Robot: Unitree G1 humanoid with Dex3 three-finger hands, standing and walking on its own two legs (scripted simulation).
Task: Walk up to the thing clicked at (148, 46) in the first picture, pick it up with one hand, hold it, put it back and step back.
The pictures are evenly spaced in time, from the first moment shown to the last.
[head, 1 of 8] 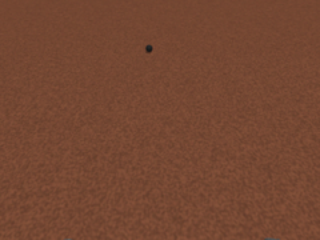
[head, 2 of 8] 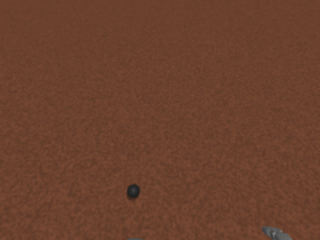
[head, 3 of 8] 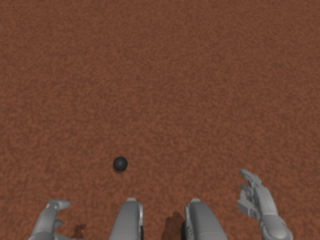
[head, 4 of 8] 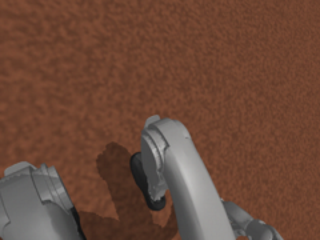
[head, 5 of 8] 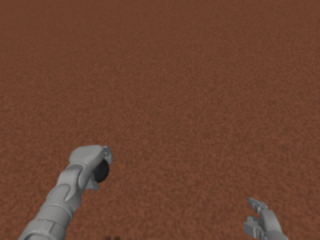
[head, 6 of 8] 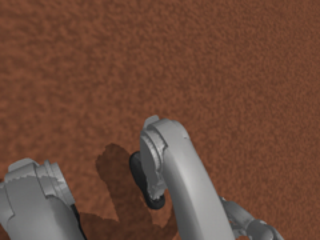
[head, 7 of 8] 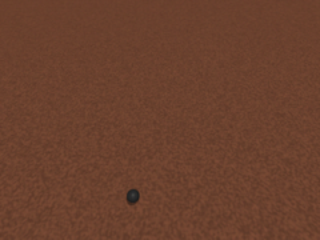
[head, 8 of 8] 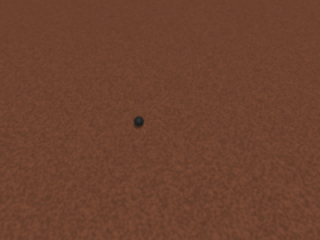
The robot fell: no
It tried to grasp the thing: yes
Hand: left
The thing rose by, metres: 0.69
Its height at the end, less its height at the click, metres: +0.00
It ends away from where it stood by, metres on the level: 0.01
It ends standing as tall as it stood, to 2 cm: yes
